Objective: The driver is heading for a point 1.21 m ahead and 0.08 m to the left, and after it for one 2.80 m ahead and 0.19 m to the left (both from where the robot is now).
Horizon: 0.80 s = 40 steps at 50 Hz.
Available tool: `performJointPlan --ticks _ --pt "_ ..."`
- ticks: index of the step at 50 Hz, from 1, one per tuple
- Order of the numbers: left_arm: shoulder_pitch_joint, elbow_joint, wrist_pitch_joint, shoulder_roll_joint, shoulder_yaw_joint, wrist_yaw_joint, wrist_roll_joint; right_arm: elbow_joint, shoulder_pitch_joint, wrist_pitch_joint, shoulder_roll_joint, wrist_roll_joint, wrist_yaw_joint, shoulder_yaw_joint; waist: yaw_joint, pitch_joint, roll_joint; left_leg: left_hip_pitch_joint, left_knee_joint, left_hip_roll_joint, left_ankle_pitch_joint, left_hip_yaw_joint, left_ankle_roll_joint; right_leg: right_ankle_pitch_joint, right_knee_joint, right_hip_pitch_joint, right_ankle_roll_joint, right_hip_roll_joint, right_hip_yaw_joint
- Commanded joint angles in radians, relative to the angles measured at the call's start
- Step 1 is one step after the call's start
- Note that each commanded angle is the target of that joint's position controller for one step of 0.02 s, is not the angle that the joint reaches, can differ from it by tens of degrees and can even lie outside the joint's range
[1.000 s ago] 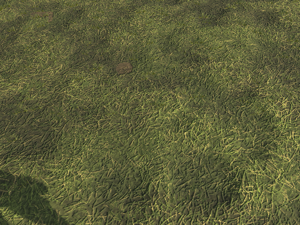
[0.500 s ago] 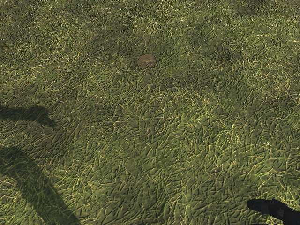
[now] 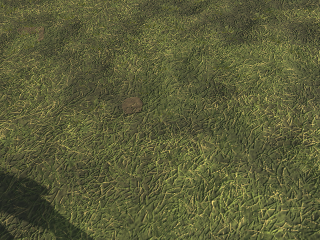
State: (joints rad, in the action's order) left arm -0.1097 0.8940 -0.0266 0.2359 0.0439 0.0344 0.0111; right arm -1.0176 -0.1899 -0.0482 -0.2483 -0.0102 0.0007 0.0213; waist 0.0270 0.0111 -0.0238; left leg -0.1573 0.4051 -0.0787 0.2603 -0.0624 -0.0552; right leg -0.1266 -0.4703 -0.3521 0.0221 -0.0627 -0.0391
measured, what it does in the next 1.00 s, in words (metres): stands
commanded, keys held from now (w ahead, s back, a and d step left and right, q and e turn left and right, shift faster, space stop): no key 1.00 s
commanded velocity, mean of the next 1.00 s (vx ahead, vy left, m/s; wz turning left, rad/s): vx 0.02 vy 0.00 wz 0.00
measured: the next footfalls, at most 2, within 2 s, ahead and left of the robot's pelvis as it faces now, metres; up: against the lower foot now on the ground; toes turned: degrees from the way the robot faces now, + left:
right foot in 1.32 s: +0.15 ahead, -0.16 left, +0.00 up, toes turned -3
left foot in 1.82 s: +0.52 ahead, +0.08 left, +0.00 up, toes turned +3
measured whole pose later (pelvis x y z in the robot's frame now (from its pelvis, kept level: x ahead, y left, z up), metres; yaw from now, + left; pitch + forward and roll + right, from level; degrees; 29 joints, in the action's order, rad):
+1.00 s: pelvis +0.02 -0.02 +0.00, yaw +0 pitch -1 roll +0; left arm -0.13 1.13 0.02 0.21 0.04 0.04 0.00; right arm -1.11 -0.31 -0.02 -0.19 -0.01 -0.04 0.00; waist 0.00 0.04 0.00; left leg -0.11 0.46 0.00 0.33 -0.04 -0.02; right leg -0.17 -0.47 -0.28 -0.01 0.00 -0.01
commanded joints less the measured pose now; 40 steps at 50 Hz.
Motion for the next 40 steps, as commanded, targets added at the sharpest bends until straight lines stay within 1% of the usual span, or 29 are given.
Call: performJointPlan --ticks 1,2,3,4,5,8,10,13,18,27,40 --pt "-0.026 -0.011 0.004 0.139 0.032 0.002 -0.006 0.005 -0.143 0.0 -0.063 -0.006 -0.01 0.005 0.034 -0.127 -0.13 -0.113 -0.027 0.09 -0.008 0.06 0.017 0.344 0.021 0.29 -0.141 -0.112 -0.113" --pt "0.001 -0.013 0.008 0.102 0.025 -0.006 -0.01 0.013 -0.086 0.012 -0.091 -0.002 -0.014 0.008 0.014 -0.085 -0.092 -0.1 -0.037 0.087 -0.008 0.054 0.024 0.24 0.032 0.238 -0.115 -0.069 -0.09" --pt "0.02 -0.013 0.007 0.1 0.023 -0.01 -0.007 0.015 -0.056 0.024 -0.103 0.004 -0.02 0.011 0.004 -0.068 -0.059 -0.1 -0.029 0.091 -0.028 0.055 0.022 0.224 0.028 0.219 -0.094 -0.045 -0.069" --pt "0.019 -0.006 0.003 0.106 0.023 -0.014 -0.005 0.014 -0.045 0.034 -0.113 0.004 -0.024 0.013 -0.004 -0.055 -0.043 -0.1 -0.023 0.092 -0.064 0.058 0.019 0.245 0.021 0.215 -0.085 -0.032 -0.057" --pt "0.012 0.008 -0.003 0.118 0.027 -0.014 -0.006 0.013 -0.051 0.042 -0.112 0.002 -0.026 0.013 0.0 -0.06 -0.04 -0.084 -0.019 0.099 -0.095 0.061 0.019 0.27 0.015 0.215 -0.084 -0.027 -0.052" --pt "0.006 0.037 -0.008 0.114 0.026 -0.014 -0.01 0.005 -0.05 0.046 -0.112 0.006 -0.027 0.014 -0.005 -0.081 -0.021 -0.044 0.0 0.111 -0.191 0.066 0.021 0.356 -0.01 0.23 -0.09 -0.02 -0.041" --pt "0.01 0.052 -0.007 0.115 0.025 -0.012 -0.012 -0.002 -0.048 0.047 -0.11 0.008 -0.028 0.015 -0.007 -0.088 -0.005 -0.03 0.01 0.114 -0.222 0.065 0.024 0.374 -0.019 0.236 -0.095 -0.016 -0.037" --pt "0.02 0.071 0.0 0.115 0.026 -0.011 -0.013 -0.014 -0.049 0.053 -0.103 0.008 -0.029 0.015 -0.008 -0.081 0.013 -0.023 0.014 0.115 -0.222 0.063 0.028 0.355 -0.021 0.232 -0.099 -0.01 -0.031" --pt "0.034 0.1 0.012 0.109 0.025 -0.008 -0.013 -0.03 -0.057 0.057 -0.097 0.007 -0.032 0.013 -0.01 -0.055 0.024 -0.028 0.006 0.118 -0.19 0.062 0.031 0.288 -0.012 0.22 -0.095 0.002 -0.022" --pt "0.042 0.141 0.029 0.099 0.024 -0.001 -0.012 -0.055 -0.085 0.047 -0.083 0.003 -0.036 0.006 -0.018 -0.007 0.023 -0.066 -0.025 0.122 -0.095 0.063 0.033 0.168 0.015 0.218 -0.079 0.018 -0.013" --pt "0.022 0.186 0.036 0.086 0.017 0.005 -0.011 -0.075 -0.149 0.033 -0.048 0.002 -0.04 -0.002 -0.026 0.031 0.026 -0.107 -0.06 0.122 0.006 0.064 0.03 0.057 0.045 0.203 -0.067 0.027 -0.013"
